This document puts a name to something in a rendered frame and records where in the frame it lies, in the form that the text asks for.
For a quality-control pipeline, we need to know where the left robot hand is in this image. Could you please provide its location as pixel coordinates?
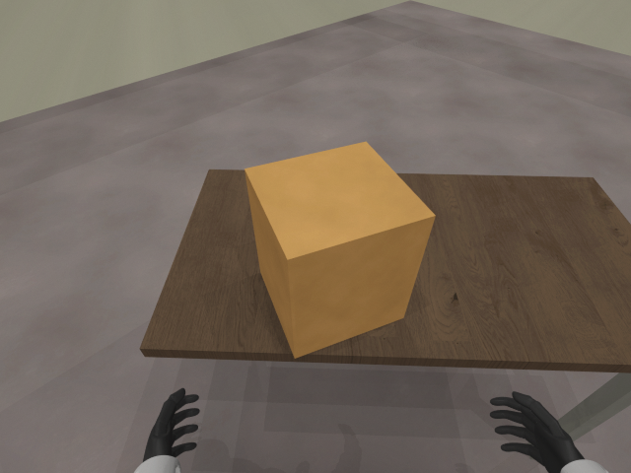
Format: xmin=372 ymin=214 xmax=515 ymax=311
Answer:
xmin=143 ymin=388 xmax=199 ymax=462

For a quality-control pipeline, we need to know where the right robot hand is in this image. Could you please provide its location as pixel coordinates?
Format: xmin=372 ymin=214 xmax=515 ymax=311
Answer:
xmin=490 ymin=391 xmax=585 ymax=473

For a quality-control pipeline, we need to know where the carton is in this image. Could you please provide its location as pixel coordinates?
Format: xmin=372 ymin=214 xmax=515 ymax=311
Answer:
xmin=245 ymin=142 xmax=436 ymax=359

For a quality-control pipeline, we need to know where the table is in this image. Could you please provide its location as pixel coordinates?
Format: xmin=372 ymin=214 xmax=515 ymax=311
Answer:
xmin=140 ymin=169 xmax=631 ymax=460

